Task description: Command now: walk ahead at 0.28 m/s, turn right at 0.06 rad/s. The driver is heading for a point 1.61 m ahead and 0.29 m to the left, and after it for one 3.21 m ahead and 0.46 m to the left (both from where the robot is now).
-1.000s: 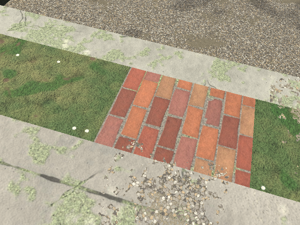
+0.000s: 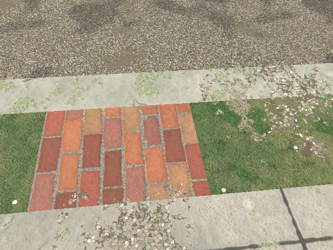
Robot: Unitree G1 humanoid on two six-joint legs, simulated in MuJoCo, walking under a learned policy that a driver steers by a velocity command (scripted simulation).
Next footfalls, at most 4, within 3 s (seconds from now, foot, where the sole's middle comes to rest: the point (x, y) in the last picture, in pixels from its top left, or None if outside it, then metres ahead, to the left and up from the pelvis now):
0.16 right None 0.09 -0.12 -0.79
0.64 left None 0.43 0.06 -0.79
1.18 right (191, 201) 0.74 -0.11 -0.79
1.72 left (132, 165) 0.93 0.16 -0.79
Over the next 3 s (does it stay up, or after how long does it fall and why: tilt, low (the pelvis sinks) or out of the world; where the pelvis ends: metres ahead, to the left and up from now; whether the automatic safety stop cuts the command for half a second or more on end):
stays up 1.34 0.27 -0.02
